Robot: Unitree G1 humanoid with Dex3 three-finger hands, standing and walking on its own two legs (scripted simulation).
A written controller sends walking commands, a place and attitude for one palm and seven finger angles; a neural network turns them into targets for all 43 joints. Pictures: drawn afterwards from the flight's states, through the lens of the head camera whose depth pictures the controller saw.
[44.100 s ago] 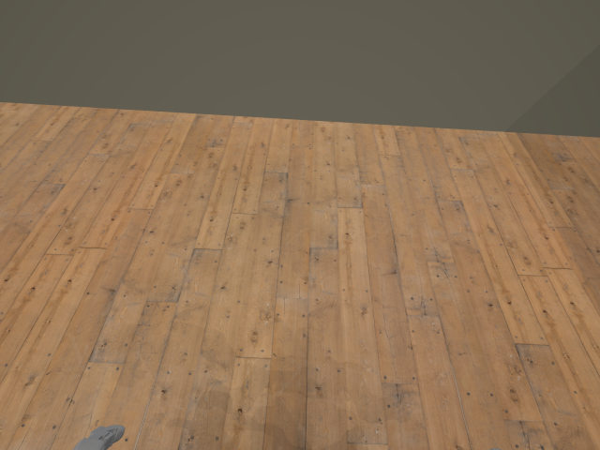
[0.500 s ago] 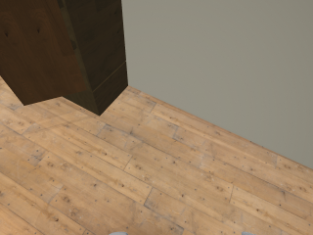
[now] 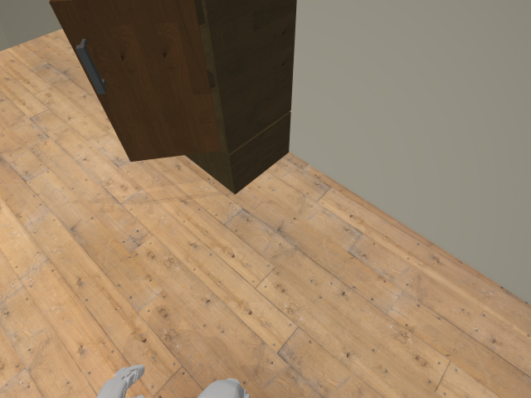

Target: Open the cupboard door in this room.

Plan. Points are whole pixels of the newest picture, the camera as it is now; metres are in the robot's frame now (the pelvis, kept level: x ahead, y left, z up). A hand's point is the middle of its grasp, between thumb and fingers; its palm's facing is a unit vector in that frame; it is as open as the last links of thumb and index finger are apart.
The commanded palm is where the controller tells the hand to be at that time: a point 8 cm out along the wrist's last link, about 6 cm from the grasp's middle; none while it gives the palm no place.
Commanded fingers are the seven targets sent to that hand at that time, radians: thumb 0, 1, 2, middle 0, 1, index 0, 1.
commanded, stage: turn to face it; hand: left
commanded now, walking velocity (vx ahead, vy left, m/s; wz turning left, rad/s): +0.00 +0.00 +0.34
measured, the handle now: (93, 66) +0.96 +0.55 -0.04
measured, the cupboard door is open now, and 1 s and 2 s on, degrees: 53 53 53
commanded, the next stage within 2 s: take the last steps up to it in 0.16 s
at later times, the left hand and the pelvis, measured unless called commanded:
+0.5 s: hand out of the picture +0.04 +0.24 -0.16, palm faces +0.20 -0.96 -0.19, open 7.4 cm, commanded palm none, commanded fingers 0.00 0.90 0.90 -0.20 -0.30 -0.20 -0.30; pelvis +0.02 +0.03 +0.01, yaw +10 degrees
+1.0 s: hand out of the picture +0.03 +0.23 -0.17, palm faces +0.36 -0.92 -0.14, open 7.4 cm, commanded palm none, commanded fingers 0.00 0.90 0.90 -0.20 -0.30 -0.20 -0.30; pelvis +0.14 +0.09 +0.00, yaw +16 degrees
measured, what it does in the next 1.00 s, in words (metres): walks ahead, turning left: left foot, then right foot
